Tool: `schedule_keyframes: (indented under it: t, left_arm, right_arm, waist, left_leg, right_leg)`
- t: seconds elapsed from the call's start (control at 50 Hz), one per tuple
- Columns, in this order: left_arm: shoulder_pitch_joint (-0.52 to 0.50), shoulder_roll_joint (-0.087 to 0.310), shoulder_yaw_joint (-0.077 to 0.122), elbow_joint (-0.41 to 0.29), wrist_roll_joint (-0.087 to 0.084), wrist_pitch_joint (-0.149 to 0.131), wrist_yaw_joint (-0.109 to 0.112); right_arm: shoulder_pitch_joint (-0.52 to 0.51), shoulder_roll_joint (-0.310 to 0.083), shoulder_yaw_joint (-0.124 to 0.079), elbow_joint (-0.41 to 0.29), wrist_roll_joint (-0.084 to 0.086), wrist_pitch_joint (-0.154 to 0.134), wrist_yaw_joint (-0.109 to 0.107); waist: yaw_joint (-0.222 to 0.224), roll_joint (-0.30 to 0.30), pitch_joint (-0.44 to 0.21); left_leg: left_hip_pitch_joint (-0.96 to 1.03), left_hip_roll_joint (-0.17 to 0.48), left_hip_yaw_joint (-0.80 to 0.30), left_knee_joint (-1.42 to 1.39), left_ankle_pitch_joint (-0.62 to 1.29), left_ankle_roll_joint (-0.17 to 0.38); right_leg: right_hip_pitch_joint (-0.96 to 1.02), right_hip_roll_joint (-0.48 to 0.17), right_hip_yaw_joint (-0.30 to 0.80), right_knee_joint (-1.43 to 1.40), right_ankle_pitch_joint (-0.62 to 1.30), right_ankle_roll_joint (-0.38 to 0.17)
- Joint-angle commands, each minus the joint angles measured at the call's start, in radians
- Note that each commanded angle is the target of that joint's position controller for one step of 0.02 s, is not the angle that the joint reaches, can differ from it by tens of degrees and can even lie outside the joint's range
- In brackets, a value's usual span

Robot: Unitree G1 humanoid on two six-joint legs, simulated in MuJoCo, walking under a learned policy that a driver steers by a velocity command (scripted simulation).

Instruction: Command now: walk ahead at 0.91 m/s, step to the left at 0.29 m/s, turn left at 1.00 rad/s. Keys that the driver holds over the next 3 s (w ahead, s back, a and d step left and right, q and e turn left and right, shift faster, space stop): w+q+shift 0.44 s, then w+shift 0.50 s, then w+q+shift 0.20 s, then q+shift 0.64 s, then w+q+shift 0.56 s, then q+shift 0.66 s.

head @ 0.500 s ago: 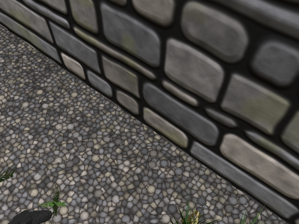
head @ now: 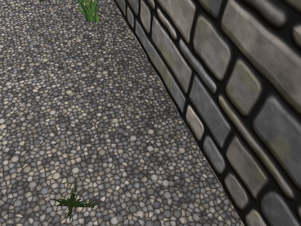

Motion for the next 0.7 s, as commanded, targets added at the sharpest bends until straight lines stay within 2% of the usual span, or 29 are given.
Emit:
schedule_keyframes:
  t: [0.02,0.04,0.08,0.12,0.14,0.16,0.2,0.22,0.24,0.26,0.28,0.3,0.32,0.34,0.36,0.38,0.4,0.42,0.44,0.48,0.5,0.54,0.56,0.58,0.6,0.64,0.66,0.68,0.7]
  left_arm:
    - [-0.009,0.152,0.032,-0.076,0.006,-0.036,-0.016]
    - [-0.029,0.146,0.029,-0.078,0.003,-0.030,-0.021]
    - [-0.114,0.113,0.015,-0.108,0.000,-0.034,-0.031]
    - [-0.192,0.081,0.004,-0.138,-0.005,-0.044,-0.041]
    - [-0.207,0.078,0.009,-0.142,-0.013,-0.047,-0.046]
    - [-0.209,0.084,0.012,-0.145,-0.021,-0.048,-0.049]
    - [-0.209,0.099,0.025,-0.141,-0.021,-0.054,-0.057]
    - [-0.188,0.105,0.032,-0.137,-0.022,-0.057,-0.056]
    - [-0.131,0.119,0.045,-0.123,-0.020,-0.059,-0.053]
    - [-0.022,0.147,0.068,-0.096,-0.014,-0.059,-0.048]
    - [0.186,0.184,0.089,-0.044,-0.014,-0.055,-0.037]
    - [0.323,0.249,0.104,-0.009,0.016,-0.042,-0.039]
    - [0.252,0.215,0.102,-0.015,0.018,-0.031,-0.043]
    - [0.202,0.122,0.081,-0.024,0.006,-0.023,-0.040]
    - [0.192,0.115,0.083,-0.023,0.011,-0.014,-0.039]
    - [0.184,0.112,0.084,0.004,0.021,-0.012,-0.037]
    - [0.170,0.099,0.079,0.021,0.030,-0.017,-0.032]
    - [0.164,0.067,0.067,0.041,0.032,-0.018,-0.030]
    - [0.180,0.053,0.066,0.062,0.023,-0.018,-0.034]
    - [0.204,0.042,0.059,0.109,0.014,-0.020,-0.041]
    - [0.209,0.042,0.053,0.110,0.020,-0.021,-0.047]
    - [0.228,0.067,0.049,0.139,0.037,-0.024,-0.055]
    - [0.245,0.068,0.042,0.156,0.041,-0.025,-0.054]
    - [0.256,0.073,0.036,0.164,0.038,-0.026,-0.054]
    - [0.281,0.057,0.022,0.181,0.030,-0.028,-0.057]
    - [0.359,0.106,0.020,0.222,0.008,-0.026,-0.055]
    - [0.386,0.129,0.016,0.239,0.007,-0.021,-0.053]
    - [0.402,0.159,0.017,0.243,0.000,-0.014,-0.046]
    - [0.418,0.186,0.014,0.252,0.000,-0.009,-0.039]
  right_arm:
    - [-0.131,-0.174,-0.049,-0.116,-0.009,-0.041,-0.041]
    - [-0.135,-0.162,-0.043,-0.109,-0.015,-0.043,-0.051]
    - [-0.108,-0.155,-0.043,-0.085,-0.001,-0.047,-0.067]
    - [-0.089,-0.161,-0.048,-0.056,0.006,-0.054,-0.077]
    - [-0.068,-0.156,-0.050,-0.036,0.015,-0.057,-0.083]
    - [-0.063,-0.154,-0.051,-0.022,0.015,-0.059,-0.089]
    - [-0.031,-0.144,-0.050,-0.002,0.012,-0.049,-0.092]
    - [-0.022,-0.136,-0.049,0.009,0.012,-0.042,-0.094]
    - [-0.025,-0.127,-0.045,0.016,0.008,-0.035,-0.095]
    - [-0.033,-0.105,-0.034,0.018,-0.008,-0.030,-0.090]
    - [-0.064,-0.065,-0.014,0.005,-0.032,-0.027,-0.085]
    - [0.041,0.016,0.015,-0.035,0.009,-0.031,-0.088]
    - [0.064,-0.023,0.017,-0.029,0.045,-0.037,-0.107]
    - [-0.039,-0.091,0.004,-0.021,0.038,-0.031,-0.119]
    - [-0.112,-0.116,-0.003,-0.024,0.010,-0.029,-0.127]
    - [-0.166,-0.099,-0.005,-0.030,0.000,-0.031,-0.132]
    - [-0.165,-0.082,-0.008,-0.036,0.008,-0.026,-0.131]
    - [-0.163,-0.062,-0.006,-0.033,0.019,-0.017,-0.129]
    - [-0.168,-0.042,-0.004,-0.045,0.030,-0.011,-0.122]
    - [-0.194,0.007,0.011,-0.073,0.040,-0.007,-0.115]
    - [-0.215,0.014,0.019,-0.087,0.044,-0.002,-0.109]
    - [-0.254,0.023,0.030,-0.118,0.048,-0.002,-0.102]
    - [-0.295,0.020,0.035,-0.136,0.043,-0.005,-0.095]
    - [-0.339,0.015,0.039,-0.156,0.036,-0.008,-0.085]
    - [-0.382,0.021,0.041,-0.170,0.030,-0.014,-0.073]
    - [-0.483,0.036,0.051,-0.219,0.026,-0.027,-0.047]
    - [-0.515,0.028,0.048,-0.242,0.025,-0.035,-0.038]
    - [-0.531,0.007,0.034,-0.254,0.019,-0.039,-0.035]
    - [-0.511,-0.024,0.020,-0.259,0.009,-0.043,-0.033]
  waist:
    - [0.087,0.158,-0.040]
    - [0.083,0.166,-0.025]
    - [0.052,0.149,0.004]
    - [0.019,0.112,0.020]
    - [0.013,0.096,0.019]
    - [0.014,0.101,0.030]
    - [0.009,0.112,0.041]
    - [0.022,0.129,0.042]
    - [0.057,0.140,0.017]
    - [0.115,0.134,-0.066]
    - [0.212,0.112,-0.232]
    - [0.176,-0.220,-0.367]
    - [0.143,-0.372,-0.312]
    - [0.176,-0.243,-0.170]
    - [0.185,-0.088,-0.093]
    - [0.174,-0.004,-0.021]
    - [0.142,-0.018,0.006]
    - [0.134,-0.022,0.024]
    - [0.133,-0.010,0.015]
    - [0.105,-0.003,0.044]
    - [0.105,0.008,0.074]
    - [0.085,0.049,0.123]
    - [0.084,0.057,0.161]
    - [0.088,0.078,0.184]
    - [0.106,0.077,0.171]
    - [0.122,0.084,0.193]
    - [0.114,0.059,0.178]
    - [0.096,0.008,0.149]
    - [0.057,-0.062,0.088]
  left_leg:
    - [0.128,0.188,-0.509,-0.444,-0.072,0.230]
    - [0.093,0.172,-0.476,-0.467,-0.053,0.235]
    - [0.069,0.143,-0.433,-0.479,-0.058,0.232]
    - [0.054,0.134,-0.420,-0.482,-0.058,0.207]
    - [0.050,0.143,-0.432,-0.484,-0.063,0.187]
    - [0.062,0.149,-0.440,-0.480,-0.066,0.171]
    - [0.138,0.160,-0.457,-0.446,0.002,0.151]
    - [0.167,0.168,-0.464,-0.420,0.079,0.142]
    - [0.186,0.162,-0.458,-0.363,0.208,0.125]
    - [0.190,0.121,-0.422,-0.221,0.369,0.101]
    - [0.113,0.077,-0.349,0.063,0.410,0.059]
    - [-0.224,-0.031,-0.207,0.423,0.058,-0.020]
    - [-0.364,0.039,-0.136,0.572,-0.136,-0.030]
    - [-0.403,0.083,-0.095,0.607,-0.061,-0.038]
    - [-0.385,0.109,-0.069,0.601,-0.003,-0.040]
    - [-0.383,0.143,-0.068,0.574,0.032,-0.036]
    - [-0.368,0.178,-0.074,0.552,0.065,-0.032]
    - [-0.362,0.198,-0.071,0.547,0.087,-0.034]
    - [-0.377,0.208,-0.055,0.546,0.095,-0.027]
    - [-0.455,0.222,-0.056,0.543,0.108,-0.011]
    - [-0.512,0.217,-0.050,0.553,0.140,-0.010]
    - [-0.565,0.207,-0.074,0.491,0.213,-0.014]
    - [-0.563,0.195,-0.054,0.433,0.249,-0.018]
    - [-0.538,0.184,-0.011,0.353,0.296,-0.016]
    - [-0.486,0.165,0.038,0.289,0.342,-0.011]
    - [-0.391,0.130,0.132,0.145,0.359,0.011]
    - [-0.317,0.095,0.176,0.081,0.352,0.031]
    - [-0.257,0.042,0.222,0.057,0.328,0.043]
    - [-0.156,0.004,0.241,0.048,0.313,0.057]
  right_leg:
    - [-0.179,0.013,0.051,-0.173,0.071,0.014]
    - [-0.138,0.032,0.037,-0.261,0.097,0.030]
    - [-0.081,0.073,0.022,-0.450,0.183,0.043]
    - [-0.012,0.101,0.018,-0.594,0.352,0.048]
    - [0.034,0.105,0.032,-0.624,0.437,0.052]
    - [0.054,0.102,0.042,-0.646,0.472,0.056]
    - [0.062,0.098,0.039,-0.675,0.453,0.057]
    - [0.088,0.097,0.027,-0.686,0.416,0.054]
    - [0.163,0.100,0.005,-0.698,0.380,0.044]
    - [0.306,0.097,-0.018,-0.703,0.346,0.028]
    - [0.571,0.009,0.047,-0.668,0.295,0.012]
    - [0.872,-0.199,0.531,-0.854,-0.239,-0.121]
    - [0.817,-0.307,0.780,-0.956,-0.528,-0.126]
    - [0.699,-0.291,0.656,-0.967,-0.401,-0.101]
    - [0.614,-0.243,0.508,-0.968,-0.206,-0.095]
    - [0.541,-0.217,0.412,-0.993,-0.085,-0.086]
    - [0.493,-0.208,0.334,-1.001,-0.002,-0.082]
    - [0.472,-0.186,0.252,-0.997,0.080,-0.067]
    - [0.485,-0.164,0.175,-0.996,0.123,-0.052]
    - [0.471,-0.164,0.117,-1.008,0.176,-0.060]
    - [0.461,-0.166,0.081,-1.030,0.188,-0.084]
    - [0.418,-0.170,0.006,-1.069,0.276,-0.110]
    - [0.380,-0.164,-0.052,-1.092,0.341,-0.113]
    - [0.352,-0.150,-0.111,-1.113,0.423,-0.108]
    - [0.338,-0.135,-0.149,-1.124,0.516,-0.104]
    - [0.358,-0.159,-0.202,-1.152,0.771,-0.105]
    - [0.392,-0.163,-0.228,-1.131,0.971,-0.098]
    - [0.451,-0.181,-0.236,-1.086,1.278,-0.109]
    - [0.501,-0.206,-0.240,-1.006,1.563,-0.121]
